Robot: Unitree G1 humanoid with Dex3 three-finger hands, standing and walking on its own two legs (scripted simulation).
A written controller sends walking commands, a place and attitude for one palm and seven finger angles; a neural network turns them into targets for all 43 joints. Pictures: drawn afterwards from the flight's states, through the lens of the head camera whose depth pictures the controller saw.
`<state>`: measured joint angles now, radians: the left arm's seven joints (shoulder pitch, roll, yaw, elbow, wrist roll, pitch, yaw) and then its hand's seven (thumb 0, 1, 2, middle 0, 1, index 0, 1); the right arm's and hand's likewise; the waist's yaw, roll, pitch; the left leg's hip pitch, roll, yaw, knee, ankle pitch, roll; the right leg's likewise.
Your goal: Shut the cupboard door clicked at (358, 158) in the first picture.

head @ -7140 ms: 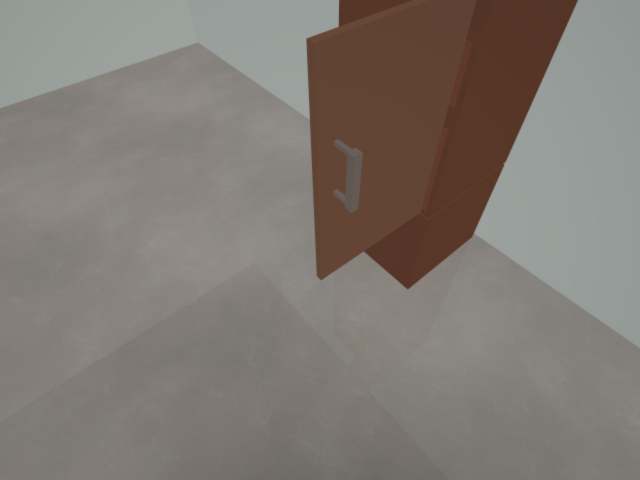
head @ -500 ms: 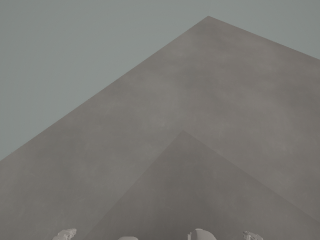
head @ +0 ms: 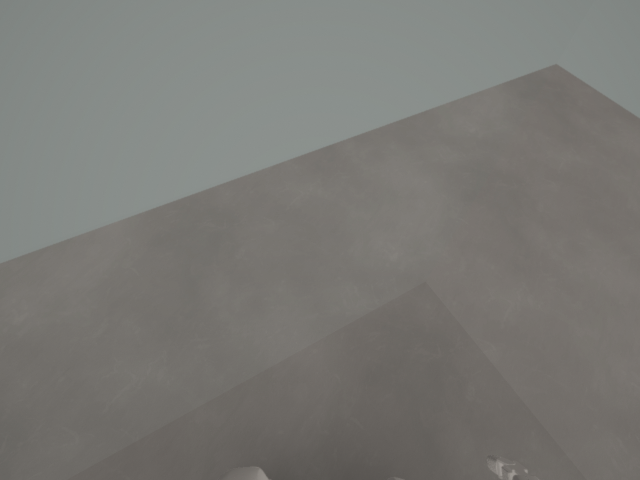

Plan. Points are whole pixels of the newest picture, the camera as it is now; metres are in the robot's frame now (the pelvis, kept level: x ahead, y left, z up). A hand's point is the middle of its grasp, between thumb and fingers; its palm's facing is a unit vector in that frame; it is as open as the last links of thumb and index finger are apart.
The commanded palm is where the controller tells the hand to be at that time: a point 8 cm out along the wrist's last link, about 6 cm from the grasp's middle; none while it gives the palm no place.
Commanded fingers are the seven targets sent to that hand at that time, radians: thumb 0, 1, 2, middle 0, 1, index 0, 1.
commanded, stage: walk to a spot facing it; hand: left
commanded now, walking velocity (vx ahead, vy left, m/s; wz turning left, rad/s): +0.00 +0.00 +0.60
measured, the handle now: out of the picture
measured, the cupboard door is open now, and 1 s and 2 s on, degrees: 89 89 89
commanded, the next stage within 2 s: none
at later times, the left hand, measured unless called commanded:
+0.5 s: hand out of the picture +0.07 +0.17 -0.13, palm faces +0.25 -0.93 -0.28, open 7.4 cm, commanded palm none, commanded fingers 0.00 0.90 0.90 -0.20 -0.30 -0.20 -0.30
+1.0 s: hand out of the picture -0.06 +0.21 -0.15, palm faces +0.59 -0.76 -0.26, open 7.4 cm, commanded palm none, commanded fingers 0.00 0.90 0.90 -0.20 -0.30 -0.20 -0.30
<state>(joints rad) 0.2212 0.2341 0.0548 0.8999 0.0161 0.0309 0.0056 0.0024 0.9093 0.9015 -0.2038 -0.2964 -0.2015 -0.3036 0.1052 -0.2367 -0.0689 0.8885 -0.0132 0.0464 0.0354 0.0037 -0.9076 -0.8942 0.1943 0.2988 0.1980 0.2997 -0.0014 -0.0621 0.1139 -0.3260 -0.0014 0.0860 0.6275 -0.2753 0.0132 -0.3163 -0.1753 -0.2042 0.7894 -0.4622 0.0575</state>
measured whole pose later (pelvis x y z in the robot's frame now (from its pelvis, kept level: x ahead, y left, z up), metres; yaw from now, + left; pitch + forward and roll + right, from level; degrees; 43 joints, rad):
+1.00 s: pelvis +0.01 -0.02 +0.02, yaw +36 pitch +1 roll -1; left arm 0.16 0.29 0.08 0.91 0.02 0.06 0.01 0.01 0.91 0.90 -0.20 -0.30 -0.19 -0.30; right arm 0.12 -0.22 -0.05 0.90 -0.02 0.03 0.00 0.00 -0.90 -0.89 0.20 0.30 0.20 0.30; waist 0.02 -0.04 0.10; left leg -0.28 -0.03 -0.02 0.50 -0.24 0.05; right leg -0.51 -0.10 -0.01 1.11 -0.40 0.10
